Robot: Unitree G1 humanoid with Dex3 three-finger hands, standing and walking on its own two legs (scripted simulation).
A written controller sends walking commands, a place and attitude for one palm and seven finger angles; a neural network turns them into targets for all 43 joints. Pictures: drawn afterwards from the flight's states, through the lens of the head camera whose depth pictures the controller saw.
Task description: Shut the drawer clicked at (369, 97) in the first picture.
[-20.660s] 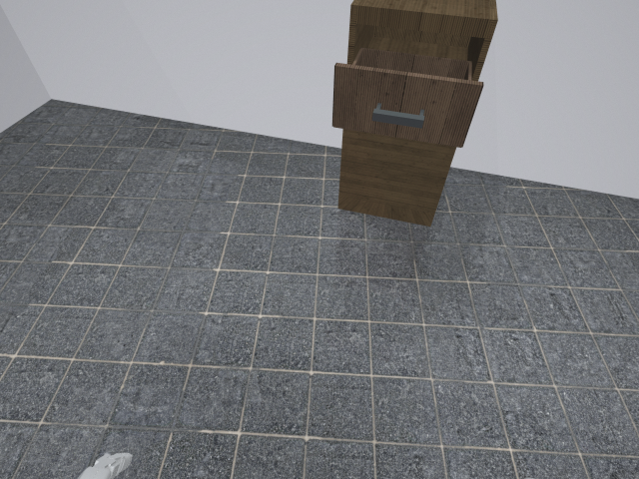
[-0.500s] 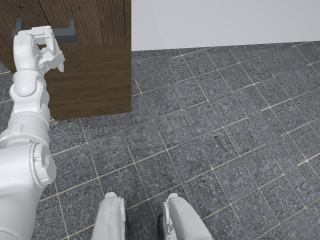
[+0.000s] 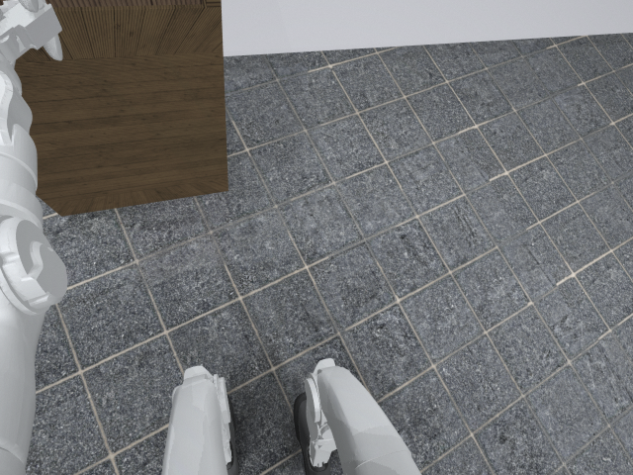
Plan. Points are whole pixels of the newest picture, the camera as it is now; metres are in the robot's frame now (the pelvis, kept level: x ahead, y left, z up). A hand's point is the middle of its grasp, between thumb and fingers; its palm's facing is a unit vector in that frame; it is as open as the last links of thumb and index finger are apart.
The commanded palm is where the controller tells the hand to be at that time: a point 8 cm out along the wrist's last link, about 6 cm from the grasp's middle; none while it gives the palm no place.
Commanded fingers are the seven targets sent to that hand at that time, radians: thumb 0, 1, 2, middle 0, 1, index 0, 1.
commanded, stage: push the drawer shut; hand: left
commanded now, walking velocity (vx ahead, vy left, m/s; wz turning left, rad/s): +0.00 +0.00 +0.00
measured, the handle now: out of the picture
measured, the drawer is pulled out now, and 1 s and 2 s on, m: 0.00 0.00 0.00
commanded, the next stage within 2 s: pull the fist back off the drawer in 0.20 s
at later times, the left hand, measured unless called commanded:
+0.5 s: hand (37, 10) +0.60 +0.21 +0.08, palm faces +0.12 -0.99 -0.06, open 3.1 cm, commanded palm +0.62 +0.20 +0.08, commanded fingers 0.00 0.90 0.90 -1.40 -1.60 -1.40 -1.60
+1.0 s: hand (37, 30) +0.58 +0.21 +0.08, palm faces +0.13 -0.99 -0.02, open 3.3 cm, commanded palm +0.55 +0.22 +0.08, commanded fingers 0.00 0.90 0.90 -1.40 -1.60 -1.40 -1.60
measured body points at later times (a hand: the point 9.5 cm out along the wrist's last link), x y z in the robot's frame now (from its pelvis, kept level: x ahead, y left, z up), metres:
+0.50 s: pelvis -0.02 +0.00 -0.01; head +0.19 +0.06 +0.38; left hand +0.59 +0.26 +0.08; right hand -0.06 -0.25 -0.09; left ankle +0.06 +0.10 -0.60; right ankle +0.02 -0.12 -0.60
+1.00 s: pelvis +0.02 +0.01 +0.02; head +0.19 +0.05 +0.43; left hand +0.56 +0.26 +0.08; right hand -0.01 -0.24 -0.08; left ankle +0.06 +0.10 -0.60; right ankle +0.02 -0.12 -0.60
